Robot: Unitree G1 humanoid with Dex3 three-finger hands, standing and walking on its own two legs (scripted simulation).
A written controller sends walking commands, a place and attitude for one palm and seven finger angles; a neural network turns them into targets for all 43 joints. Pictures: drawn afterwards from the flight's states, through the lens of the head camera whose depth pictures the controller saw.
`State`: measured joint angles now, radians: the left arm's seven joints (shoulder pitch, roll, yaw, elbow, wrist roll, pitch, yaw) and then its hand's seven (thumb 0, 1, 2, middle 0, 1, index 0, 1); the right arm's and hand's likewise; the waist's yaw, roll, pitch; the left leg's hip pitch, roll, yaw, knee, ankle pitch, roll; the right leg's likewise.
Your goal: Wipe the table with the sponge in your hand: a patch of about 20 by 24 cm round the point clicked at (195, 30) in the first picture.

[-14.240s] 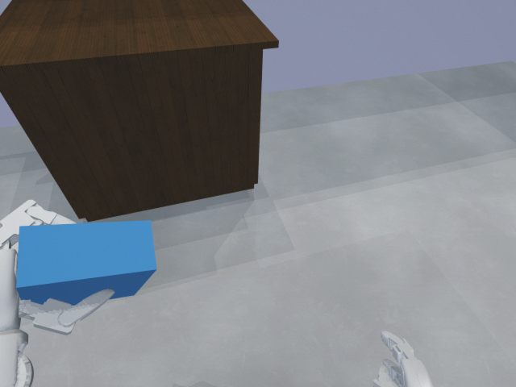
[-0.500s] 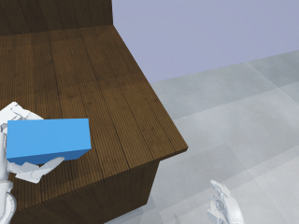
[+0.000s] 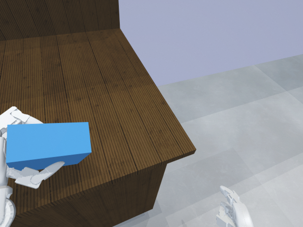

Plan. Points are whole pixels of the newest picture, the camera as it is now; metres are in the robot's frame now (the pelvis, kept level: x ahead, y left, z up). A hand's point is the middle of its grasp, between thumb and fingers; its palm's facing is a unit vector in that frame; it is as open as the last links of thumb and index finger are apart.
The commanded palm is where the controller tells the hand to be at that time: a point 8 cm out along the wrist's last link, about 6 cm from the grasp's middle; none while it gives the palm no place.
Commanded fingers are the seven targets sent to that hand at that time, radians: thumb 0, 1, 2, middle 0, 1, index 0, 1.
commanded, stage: look again from close up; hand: left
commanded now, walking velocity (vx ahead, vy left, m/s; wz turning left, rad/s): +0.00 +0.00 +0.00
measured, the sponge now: (61, 147) +0.23 +0.22 +0.14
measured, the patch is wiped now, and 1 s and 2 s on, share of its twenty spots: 0.00 0.00 0.00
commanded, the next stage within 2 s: shuffle to correct the standing spot in 0.16 s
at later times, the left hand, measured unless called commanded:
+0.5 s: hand (43, 145) +0.22 +0.24 +0.16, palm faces +0.42 -0.84 -0.36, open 10.0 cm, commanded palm +0.16 +0.26 +0.17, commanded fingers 0.00 0.10 1.30 -1.20 -1.60 -1.20 -1.60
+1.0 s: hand (74, 151) +0.22 +0.18 +0.16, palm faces +0.36 -0.85 -0.38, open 10.0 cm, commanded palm +0.16 +0.21 +0.17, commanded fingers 0.00 0.10 1.30 -1.20 -1.60 -1.20 -1.60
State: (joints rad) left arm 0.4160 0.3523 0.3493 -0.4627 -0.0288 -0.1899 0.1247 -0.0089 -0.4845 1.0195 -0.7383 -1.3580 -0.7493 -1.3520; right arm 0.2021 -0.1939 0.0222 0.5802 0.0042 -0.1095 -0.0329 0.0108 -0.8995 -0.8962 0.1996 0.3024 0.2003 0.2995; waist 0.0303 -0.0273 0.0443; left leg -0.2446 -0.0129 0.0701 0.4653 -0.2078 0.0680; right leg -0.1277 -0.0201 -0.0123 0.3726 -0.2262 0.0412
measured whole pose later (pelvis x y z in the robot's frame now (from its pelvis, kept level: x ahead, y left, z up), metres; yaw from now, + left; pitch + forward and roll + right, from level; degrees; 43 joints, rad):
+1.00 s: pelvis +0.00 -0.07 -0.01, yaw +0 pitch +0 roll -2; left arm 0.47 0.38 0.38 -0.54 -0.08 -0.13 0.10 -0.01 -0.48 1.02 -0.73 -1.36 -0.75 -1.35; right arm 0.21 -0.21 -0.03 0.56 0.01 -0.06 -0.05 0.01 -0.90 -0.90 0.20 0.30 0.20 0.30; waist 0.01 0.00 0.05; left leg -0.31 0.09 0.03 0.56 -0.24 -0.03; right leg -0.19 0.08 -0.05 0.46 -0.27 -0.05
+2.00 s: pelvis +0.00 +0.00 +0.00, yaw +0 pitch -1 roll -1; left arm 0.40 0.36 0.35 -0.47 -0.03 -0.19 0.11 -0.01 -0.48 1.03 -0.73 -1.36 -0.74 -1.36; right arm 0.18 -0.18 0.04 0.57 0.00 -0.12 -0.02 0.01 -0.90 -0.90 0.20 0.30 0.20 0.30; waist 0.03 -0.03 0.05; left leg -0.25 -0.02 0.07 0.45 -0.20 0.07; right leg -0.14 -0.02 0.00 0.38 -0.23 0.04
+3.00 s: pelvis -0.01 -0.06 -0.01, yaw +3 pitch -3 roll +0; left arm 0.16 0.55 0.33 -0.31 0.15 0.19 0.02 -0.01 -0.48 1.03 -0.73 -1.36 -0.74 -1.36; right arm 0.13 -0.28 0.04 0.63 0.02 -0.03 -0.09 0.01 -0.90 -0.90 0.20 0.30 0.20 0.30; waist 0.10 0.07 0.01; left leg -0.27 0.02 -0.01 0.53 -0.21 -0.01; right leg -0.18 0.02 -0.08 0.53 -0.31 -0.04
